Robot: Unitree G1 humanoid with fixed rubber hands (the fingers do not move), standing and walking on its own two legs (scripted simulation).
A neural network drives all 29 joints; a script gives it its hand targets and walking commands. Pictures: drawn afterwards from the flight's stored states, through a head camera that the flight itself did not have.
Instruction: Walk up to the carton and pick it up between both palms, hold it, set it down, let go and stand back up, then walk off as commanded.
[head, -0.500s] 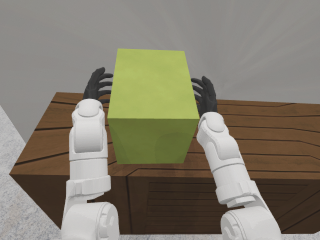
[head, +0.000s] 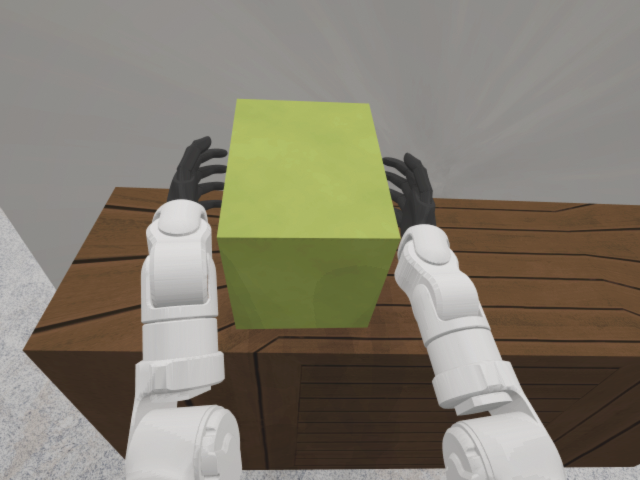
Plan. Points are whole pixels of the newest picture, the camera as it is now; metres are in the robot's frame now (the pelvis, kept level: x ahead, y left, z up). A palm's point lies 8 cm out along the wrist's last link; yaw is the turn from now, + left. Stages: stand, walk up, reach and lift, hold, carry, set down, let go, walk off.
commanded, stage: hold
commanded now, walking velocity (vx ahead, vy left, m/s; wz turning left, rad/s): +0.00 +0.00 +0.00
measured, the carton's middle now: (303, 215) +0.40 +0.00 +0.14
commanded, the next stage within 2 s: set down in 0.16 s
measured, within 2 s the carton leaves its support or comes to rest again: neither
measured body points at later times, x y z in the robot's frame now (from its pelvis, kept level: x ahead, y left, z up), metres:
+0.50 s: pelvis +0.01 +0.00 +0.00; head -0.03 +0.03 +0.45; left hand +0.38 +0.16 +0.19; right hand +0.38 -0.11 +0.17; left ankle +0.02 +0.13 -0.75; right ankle +0.03 -0.12 -0.75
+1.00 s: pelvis +0.03 +0.01 +0.00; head +0.02 +0.05 +0.45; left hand +0.41 +0.15 +0.13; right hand +0.39 -0.12 +0.12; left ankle +0.02 +0.13 -0.75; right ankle +0.03 -0.12 -0.75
